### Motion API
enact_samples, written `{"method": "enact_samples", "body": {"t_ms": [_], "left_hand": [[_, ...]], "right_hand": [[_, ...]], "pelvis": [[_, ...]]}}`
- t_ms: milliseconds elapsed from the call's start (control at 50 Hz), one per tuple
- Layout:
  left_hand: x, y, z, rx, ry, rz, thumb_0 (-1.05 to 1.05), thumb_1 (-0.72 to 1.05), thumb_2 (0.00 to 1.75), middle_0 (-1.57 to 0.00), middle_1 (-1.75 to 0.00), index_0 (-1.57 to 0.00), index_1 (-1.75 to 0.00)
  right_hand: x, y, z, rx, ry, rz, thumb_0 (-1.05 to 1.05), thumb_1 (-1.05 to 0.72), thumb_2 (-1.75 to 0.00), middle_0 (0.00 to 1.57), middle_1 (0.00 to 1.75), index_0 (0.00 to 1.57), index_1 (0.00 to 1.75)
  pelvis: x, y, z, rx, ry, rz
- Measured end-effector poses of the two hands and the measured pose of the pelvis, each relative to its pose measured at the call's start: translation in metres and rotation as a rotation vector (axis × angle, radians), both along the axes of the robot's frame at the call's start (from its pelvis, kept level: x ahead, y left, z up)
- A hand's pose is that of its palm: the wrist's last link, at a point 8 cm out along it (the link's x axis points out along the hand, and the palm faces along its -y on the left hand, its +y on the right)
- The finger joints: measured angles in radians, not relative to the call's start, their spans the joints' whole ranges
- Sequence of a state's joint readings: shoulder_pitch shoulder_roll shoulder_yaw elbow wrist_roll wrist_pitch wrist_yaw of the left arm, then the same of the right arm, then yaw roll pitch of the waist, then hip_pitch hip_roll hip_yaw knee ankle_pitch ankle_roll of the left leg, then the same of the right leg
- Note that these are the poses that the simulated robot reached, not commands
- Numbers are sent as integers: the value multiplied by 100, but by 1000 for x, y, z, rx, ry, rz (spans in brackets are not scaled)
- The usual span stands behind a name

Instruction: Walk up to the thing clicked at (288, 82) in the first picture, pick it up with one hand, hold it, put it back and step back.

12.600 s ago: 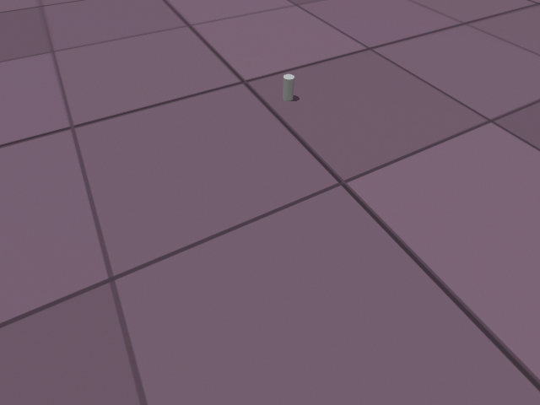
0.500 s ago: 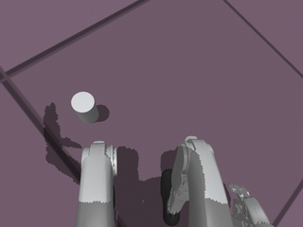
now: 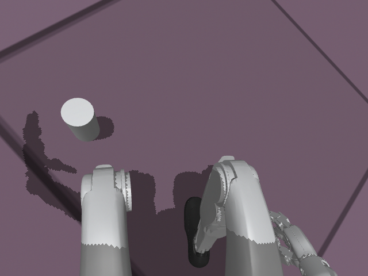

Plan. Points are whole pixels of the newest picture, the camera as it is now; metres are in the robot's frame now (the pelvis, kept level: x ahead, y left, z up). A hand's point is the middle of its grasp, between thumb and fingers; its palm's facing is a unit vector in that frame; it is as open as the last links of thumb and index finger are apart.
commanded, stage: approach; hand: left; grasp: from the side
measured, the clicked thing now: (82, 122) +0.48 +0.22 -0.27
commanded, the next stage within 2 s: close in in 0.24 s
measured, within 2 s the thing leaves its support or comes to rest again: neither
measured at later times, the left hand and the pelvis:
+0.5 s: hand (53, 133) +0.42 +0.28 -0.21, palm faces +0.11 -0.99 +0.07, open 17.6 cm; pelvis -0.01 +0.01 -0.06, yaw -6 degrees
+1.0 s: hand (77, 130) +0.44 +0.23 -0.23, palm faces +0.17 -0.98 +0.05, open 17.7 cm; pelvis -0.02 +0.02 -0.06, yaw -8 degrees
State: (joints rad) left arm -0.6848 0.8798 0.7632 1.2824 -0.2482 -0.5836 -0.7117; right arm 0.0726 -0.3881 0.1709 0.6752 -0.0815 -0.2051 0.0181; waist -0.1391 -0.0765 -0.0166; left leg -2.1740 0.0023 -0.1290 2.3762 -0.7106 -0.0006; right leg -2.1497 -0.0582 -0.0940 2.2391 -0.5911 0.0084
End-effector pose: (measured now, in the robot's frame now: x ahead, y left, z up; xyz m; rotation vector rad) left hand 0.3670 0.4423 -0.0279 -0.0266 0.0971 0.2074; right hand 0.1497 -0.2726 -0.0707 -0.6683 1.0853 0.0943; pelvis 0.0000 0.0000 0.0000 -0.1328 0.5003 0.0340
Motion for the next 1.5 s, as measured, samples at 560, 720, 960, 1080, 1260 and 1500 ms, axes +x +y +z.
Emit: {"method": "enact_samples", "body": {"t_ms": [560,720,960,1080,1260,1500], "left_hand": [[32,-125,-187,-65,-4,-55,-1,-60,2,-7,-8,-6,-8],[38,-135,-190,-1,-42,-53,-1,-61,1,-6,-7,-6,-7],[39,-161,-200,-25,-36,-37,-1,-61,3,-6,-8,-6,-7],[47,-172,-206,1,-50,-49,-1,-58,7,-5,-8,-5,-8],[47,-164,-213,30,-34,9,-1,-38,21,-19,-19,-18,-20],[66,-172,-208,29,-63,9,0,-2,48,-46,-46,-45,-46]], "right_hand": [[-24,29,-18,-175,180,235,0,-95,-91,21,30,21,30],[-44,28,-12,-221,225,246,0,-95,-90,21,30,21,30],[-66,28,0,-257,298,247,0,-94,-90,21,30,21,30],[-66,28,2,-280,320,252,0,-93,-90,21,30,21,30],[-60,31,-6,-268,351,267,0,-91,-90,21,30,21,30],[-55,34,-7,-269,352,264,-1,-90,-89,21,30,21,30]], "pelvis": [[-15,14,-59,-138,-241,-59],[-22,17,-64,-164,-287,-73],[-24,21,-62,-187,-298,-79],[-23,21,-63,-199,-302,-85],[-21,22,-62,-203,-291,-89],[-18,22,-62,-211,-280,-94]]}}
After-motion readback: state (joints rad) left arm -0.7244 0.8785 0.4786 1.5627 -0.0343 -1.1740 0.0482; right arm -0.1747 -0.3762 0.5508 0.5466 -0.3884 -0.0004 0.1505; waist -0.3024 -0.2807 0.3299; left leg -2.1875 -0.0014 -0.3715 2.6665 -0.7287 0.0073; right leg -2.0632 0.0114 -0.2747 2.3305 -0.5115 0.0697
